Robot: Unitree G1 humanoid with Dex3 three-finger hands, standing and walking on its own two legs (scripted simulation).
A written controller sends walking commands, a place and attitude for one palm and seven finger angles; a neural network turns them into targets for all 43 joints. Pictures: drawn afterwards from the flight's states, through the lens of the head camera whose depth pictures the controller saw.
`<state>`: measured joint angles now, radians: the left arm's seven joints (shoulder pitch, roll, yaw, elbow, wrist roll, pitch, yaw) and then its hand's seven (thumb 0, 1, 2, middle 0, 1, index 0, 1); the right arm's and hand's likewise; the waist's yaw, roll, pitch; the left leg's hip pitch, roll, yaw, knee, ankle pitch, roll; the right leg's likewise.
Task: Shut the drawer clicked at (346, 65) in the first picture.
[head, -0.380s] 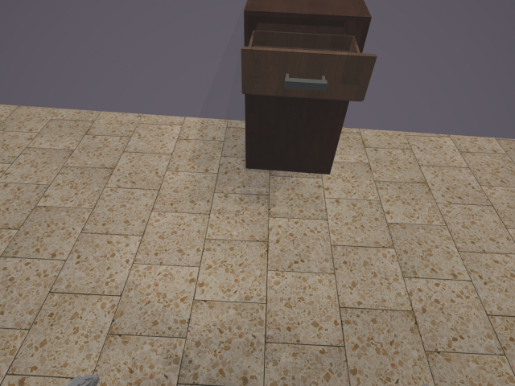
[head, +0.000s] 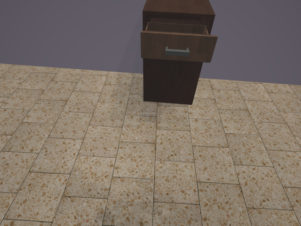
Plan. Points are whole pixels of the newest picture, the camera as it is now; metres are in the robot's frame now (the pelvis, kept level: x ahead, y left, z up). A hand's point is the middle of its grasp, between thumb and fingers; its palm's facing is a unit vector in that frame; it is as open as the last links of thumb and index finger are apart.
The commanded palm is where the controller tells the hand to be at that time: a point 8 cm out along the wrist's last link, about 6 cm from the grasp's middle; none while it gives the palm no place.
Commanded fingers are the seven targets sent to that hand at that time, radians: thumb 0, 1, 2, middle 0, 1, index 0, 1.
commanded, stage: stand and wait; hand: left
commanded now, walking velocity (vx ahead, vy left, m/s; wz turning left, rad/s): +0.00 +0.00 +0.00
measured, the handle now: (177, 50) +1.05 -0.09 -0.04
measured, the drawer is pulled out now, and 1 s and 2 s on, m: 0.30 0.30 0.30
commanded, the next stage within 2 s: look at it before walking up in 0.44 s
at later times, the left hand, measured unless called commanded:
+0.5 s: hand out of the picture +0.06 +0.24 -0.15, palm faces -0.03 -0.94 -0.34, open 7.4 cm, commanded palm none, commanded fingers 0.00 0.90 0.90 -0.20 -0.30 -0.20 -0.30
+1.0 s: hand out of the picture +0.07 +0.23 -0.15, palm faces -0.03 -0.94 -0.33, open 7.4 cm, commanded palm none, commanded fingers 0.00 0.90 0.90 -0.20 -0.30 -0.20 -0.30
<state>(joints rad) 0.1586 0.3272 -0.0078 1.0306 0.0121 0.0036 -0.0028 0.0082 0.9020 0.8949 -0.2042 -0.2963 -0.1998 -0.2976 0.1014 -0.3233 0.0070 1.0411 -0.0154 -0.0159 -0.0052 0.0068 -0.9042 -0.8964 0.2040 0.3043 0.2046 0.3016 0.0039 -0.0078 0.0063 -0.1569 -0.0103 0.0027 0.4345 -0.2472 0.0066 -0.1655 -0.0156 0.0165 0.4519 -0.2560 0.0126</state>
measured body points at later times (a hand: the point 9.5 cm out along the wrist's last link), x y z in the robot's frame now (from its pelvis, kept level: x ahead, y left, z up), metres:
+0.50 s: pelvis -0.01 -0.01 +0.00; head -0.01 -0.01 +0.45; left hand +0.06 +0.29 -0.13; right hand +0.05 -0.30 -0.13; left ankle -0.01 +0.12 -0.74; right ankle -0.01 -0.13 -0.74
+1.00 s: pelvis +0.00 -0.01 +0.00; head -0.01 -0.01 +0.45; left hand +0.07 +0.28 -0.13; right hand +0.07 -0.31 -0.13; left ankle -0.01 +0.12 -0.74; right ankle -0.01 -0.13 -0.74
